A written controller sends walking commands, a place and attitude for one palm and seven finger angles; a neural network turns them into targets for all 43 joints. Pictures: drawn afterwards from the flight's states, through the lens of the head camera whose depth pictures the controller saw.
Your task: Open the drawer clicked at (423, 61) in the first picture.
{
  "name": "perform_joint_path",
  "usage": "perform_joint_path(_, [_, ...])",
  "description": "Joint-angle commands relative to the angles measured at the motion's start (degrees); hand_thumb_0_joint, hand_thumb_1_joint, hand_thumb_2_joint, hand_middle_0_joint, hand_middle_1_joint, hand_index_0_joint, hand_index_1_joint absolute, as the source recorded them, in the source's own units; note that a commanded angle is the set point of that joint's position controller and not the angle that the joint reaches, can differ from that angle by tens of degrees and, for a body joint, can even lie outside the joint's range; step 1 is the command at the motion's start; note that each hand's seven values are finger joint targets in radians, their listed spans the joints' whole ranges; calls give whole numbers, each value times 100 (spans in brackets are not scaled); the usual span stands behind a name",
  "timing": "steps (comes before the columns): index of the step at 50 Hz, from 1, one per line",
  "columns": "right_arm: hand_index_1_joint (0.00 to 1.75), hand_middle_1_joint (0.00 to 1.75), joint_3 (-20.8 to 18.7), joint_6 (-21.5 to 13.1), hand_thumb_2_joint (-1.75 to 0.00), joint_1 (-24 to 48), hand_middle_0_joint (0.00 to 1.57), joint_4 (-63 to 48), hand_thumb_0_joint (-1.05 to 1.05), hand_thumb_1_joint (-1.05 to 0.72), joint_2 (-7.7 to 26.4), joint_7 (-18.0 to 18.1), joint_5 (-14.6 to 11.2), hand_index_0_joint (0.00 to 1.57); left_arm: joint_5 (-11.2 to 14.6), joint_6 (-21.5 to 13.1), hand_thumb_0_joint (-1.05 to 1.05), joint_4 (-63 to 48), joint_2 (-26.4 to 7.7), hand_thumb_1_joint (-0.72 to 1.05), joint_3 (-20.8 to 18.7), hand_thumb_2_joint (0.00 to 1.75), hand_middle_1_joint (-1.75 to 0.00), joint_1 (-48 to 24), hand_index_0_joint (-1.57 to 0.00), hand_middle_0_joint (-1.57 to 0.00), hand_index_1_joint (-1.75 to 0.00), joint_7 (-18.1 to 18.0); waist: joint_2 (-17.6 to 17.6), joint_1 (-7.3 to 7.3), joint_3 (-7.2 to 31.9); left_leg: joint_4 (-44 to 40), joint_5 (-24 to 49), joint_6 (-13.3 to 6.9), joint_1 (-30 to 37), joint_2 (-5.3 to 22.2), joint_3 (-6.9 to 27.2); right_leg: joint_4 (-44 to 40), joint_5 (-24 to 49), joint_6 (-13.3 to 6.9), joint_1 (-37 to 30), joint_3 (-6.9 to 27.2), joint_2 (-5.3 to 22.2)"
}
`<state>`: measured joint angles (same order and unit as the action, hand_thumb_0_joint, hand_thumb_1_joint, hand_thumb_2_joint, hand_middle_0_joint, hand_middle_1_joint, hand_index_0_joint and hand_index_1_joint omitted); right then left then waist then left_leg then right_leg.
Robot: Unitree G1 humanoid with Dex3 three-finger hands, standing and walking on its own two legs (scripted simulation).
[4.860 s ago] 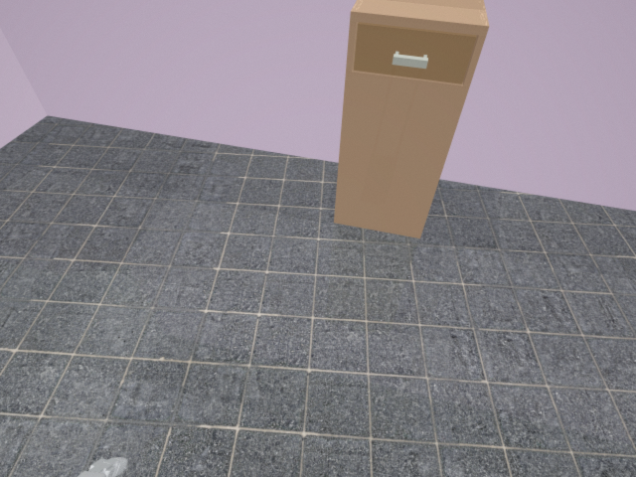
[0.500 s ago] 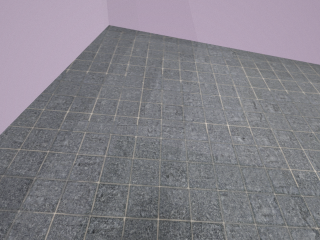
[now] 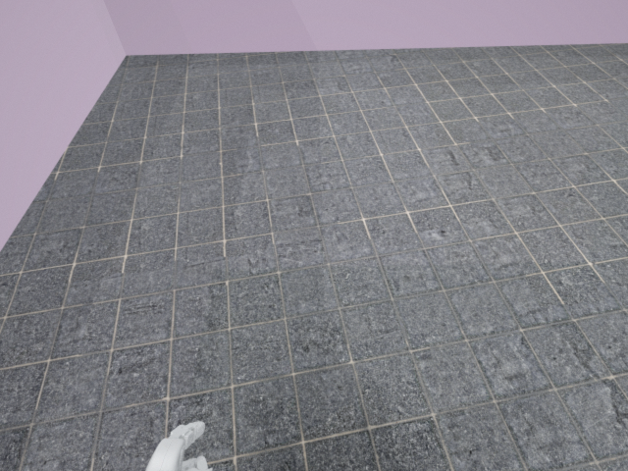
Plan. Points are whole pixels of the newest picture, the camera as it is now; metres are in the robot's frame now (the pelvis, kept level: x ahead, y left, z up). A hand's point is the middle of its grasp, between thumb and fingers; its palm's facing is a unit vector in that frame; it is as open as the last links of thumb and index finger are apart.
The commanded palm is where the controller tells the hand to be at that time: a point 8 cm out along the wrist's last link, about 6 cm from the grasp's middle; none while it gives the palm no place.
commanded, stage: turn to face it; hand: left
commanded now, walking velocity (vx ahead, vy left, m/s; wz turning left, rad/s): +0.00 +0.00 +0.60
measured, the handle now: out of the picture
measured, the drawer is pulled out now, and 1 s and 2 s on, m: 0.00 0.00 0.00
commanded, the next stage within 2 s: none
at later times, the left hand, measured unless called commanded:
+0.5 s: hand out of the picture -0.01 +0.27 -0.17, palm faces +0.32 -0.91 -0.25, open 7.4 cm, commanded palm none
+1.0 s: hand out of the picture -0.04 +0.17 -0.13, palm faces +0.56 -0.78 -0.28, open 7.4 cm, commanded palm none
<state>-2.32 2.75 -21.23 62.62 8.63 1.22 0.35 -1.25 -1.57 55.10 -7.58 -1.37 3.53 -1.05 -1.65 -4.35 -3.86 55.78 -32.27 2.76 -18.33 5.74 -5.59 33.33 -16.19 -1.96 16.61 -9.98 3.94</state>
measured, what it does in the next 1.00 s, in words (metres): steps on the spot, turning left: left foot, then right foot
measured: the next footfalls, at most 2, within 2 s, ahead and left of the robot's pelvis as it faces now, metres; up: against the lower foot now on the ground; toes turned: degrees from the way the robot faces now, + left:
left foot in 0.28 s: +0.05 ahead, +0.14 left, +0.00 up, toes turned +19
right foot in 0.80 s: +0.06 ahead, -0.11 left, +0.00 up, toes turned +26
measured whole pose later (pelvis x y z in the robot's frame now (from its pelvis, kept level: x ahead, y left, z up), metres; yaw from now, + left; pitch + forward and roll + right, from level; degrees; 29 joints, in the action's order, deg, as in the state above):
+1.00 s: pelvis -0.01 -0.03 +0.01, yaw +35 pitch +0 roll +2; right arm -6.0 4.7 -11.9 53.0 15.3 -1.7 1.6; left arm -1.1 1.0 51.0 -9.6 -1.9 12.4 -1.3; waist -1.9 -1.9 -2.8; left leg 65.5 -19.4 4.1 -32.0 0.0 0.7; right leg 27.5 -17.4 -0.8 10.0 -8.5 5.0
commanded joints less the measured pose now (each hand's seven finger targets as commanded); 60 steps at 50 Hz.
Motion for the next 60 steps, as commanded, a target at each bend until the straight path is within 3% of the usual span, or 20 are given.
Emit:
perform_joint_path(1, [30,30,-128,-49,-90,54,20,-426,0,-90,340,-57,16,20,-4,72,0,-117,-1115,90,-279,90,-30,531,-20,-20,-30,-170,892,390,371,753,345,61,-769,46,249,-1251,3237,-615,-617,683,1726])
perform_joint_path(5, [30,30,-190,14,-90,95,20,-553,0,-90,332,-149,60,20,-24,119,0,-254,-1105,90,-338,90,-30,306,-20,-20,-30,-158,1049,280,116,321,750,98,-670,66,1,-1553,1497,-470,-76,281,1700])
perform_joint_path(8, [30,30,-213,-43,-90,405,20,-800,0,-90,360,-193,59,20,-61,148,0,-316,-1161,90,-415,90,-30,355,-20,-20,-30,-162,1188,380,176,-494,680,55,-603,118,-40,-1287,1329,-464,-224,254,1837])
perform_joint_path(12, [30,30,-281,-107,-90,201,20,-949,0,-90,587,-211,88,20,-2,232,0,-388,-1169,90,-460,90,-30,440,-20,-20,-30,-110,511,211,484,-2088,1828,-22,297,-92,-232,-199,842,-101,-54,-109,1640])
perform_joint_path(13, [30,30,-362,-157,-90,-62,20,-935,0,-90,916,-214,107,20,41,284,0,-489,-988,90,-452,90,-30,486,-20,-20,-30,-89,-590,72,565,-2945,2476,-263,642,359,680,783,2,194,463,-289,1197])
perform_joint_path(14, [30,30,-503,-204,-90,-257,20,-1014,0,-90,1549,-172,143,20,83,328,0,-747,-644,90,-392,90,-30,421,-20,-20,-30,-47,-2282,-55,406,-3797,3730,-971,898,1742,2762,2216,-2127,680,1774,-298,369])
perform_joint_path(15, [30,30,-534,-189,-90,-328,20,-970,0,-90,1764,-132,158,20,10,361,0,-893,-781,90,-370,90,-30,60,-20,-20,-30,-39,-1689,-158,512,-4020,3388,-1394,671,2114,3093,3253,-2145,577,1789,454,267])
perform_joint_path(16, [30,30,-510,-205,-90,-19,20,-1028,0,-90,1679,-95,148,20,-10,378,0,-873,-772,90,-406,90,-30,53,-20,-20,-30,-11,-1261,0,539,-4123,2474,-1347,480,1812,2846,3581,-1595,523,1865,783,359])
perform_joint_path(19, [30,30,-368,-272,-90,839,20,-1322,0,-90,1329,-35,123,20,-35,343,0,-633,-924,90,-483,90,-30,387,-20,-20,-30,69,-803,308,616,-3942,2290,-905,568,1050,2024,3774,-451,625,1964,963,330])
perform_joint_path(22, [30,30,-376,-316,-90,859,20,-1376,0,-90,1366,-28,75,20,-4,331,0,-488,-980,90,-469,90,-30,685,-20,-20,-30,75,-328,349,940,-3848,2890,-985,989,804,1701,3421,-231,705,1755,962,235])
perform_joint_path(32, [30,30,-463,-174,-90,677,20,-1315,0,-90,1566,-99,104,20,50,336,0,-725,-1029,90,-394,90,-30,463,-20,-20,-30,-14,-760,133,774,-3764,2855,-1295,1040,764,2552,1716,-933,717,1188,1007,-38])
perform_joint_path(38, [30,30,-521,-72,-90,1238,20,-1527,0,-90,1535,-159,90,20,102,267,0,-608,-1088,90,-424,90,-30,1364,-20,-20,-30,-60,-682,569,882,-3432,2214,-847,-286,179,2613,-660,-71,491,-885,795,-300])
perform_joint_path(39, [30,30,-506,-44,-90,1254,20,-1592,0,-90,1300,-185,52,20,51,232,0,-591,-1359,90,-487,90,-30,1598,-20,-20,-30,-91,2,688,887,-2787,1471,-509,-1098,-259,2230,-1486,-225,275,-1600,1289,268])
perform_joint_path(40, [30,30,-437,-45,-90,1159,20,-1716,0,-90,847,-193,17,20,-64,183,0,-697,-1940,90,-589,90,-30,1530,-20,-20,-30,-138,1901,718,725,-1111,436,-23,-2226,-1071,1031,-2317,-1169,-325,-1860,3219,1990])
perform_joint_path(41, [30,30,-493,-55,-90,1347,20,-1744,0,-90,1193,-194,105,20,-6,223,0,-879,-1976,90,-508,90,-30,1073,-20,-20,-30,-156,1693,651,443,71,79,-50,-2002,-859,994,-2398,-987,-585,-691,3274,2513])
perform_joint_path(43, [30,30,-507,36,-90,1187,20,-1542,0,-90,1161,-254,135,20,16,158,0,-1034,-1539,90,-452,90,-30,323,-20,-20,-30,-155,1249,274,62,985,686,-51,-1765,-588,1017,-2192,-288,-434,-128,2315,1862])
perform_joint_path(46, [30,30,-452,49,-90,942,20,-1337,0,-90,1011,-317,112,20,19,74,0,-965,-1226,90,-311,90,-30,455,-20,-20,-30,-96,974,208,35,1404,1294,129,-1768,-498,680,-1573,1468,-275,-567,1067,1295])
perform_joint_path(53, [30,30,-336,76,-90,1651,20,-1487,0,-90,944,-312,79,20,-31,94,0,-653,-1449,90,-359,90,-30,1322,-20,-20,-30,-98,1230,638,236,271,919,260,-1609,-310,316,-1271,2724,-437,-1463,710,1595])
perform_joint_path(58, [30,30,-229,-28,-90,1762,20,-1547,0,-90,865,-312,37,20,-62,165,0,-611,-1706,90,-463,90,-30,1362,-20,-20,-30,-79,1454,757,498,-1324,745,98,-743,-383,-113,-737,3365,-415,-1594,368,1735])
perform_joint_path(60, [30,30,-239,-82,-90,1463,20,-1500,0,-90,959,-288,41,20,-27,185,0,-571,-1749,90,-493,90,-30,1291,-20,-20,-30,-68,1489,608,738,-2207,1299,11,-187,-462,-249,-259,3450,-224,-1592,117,1695])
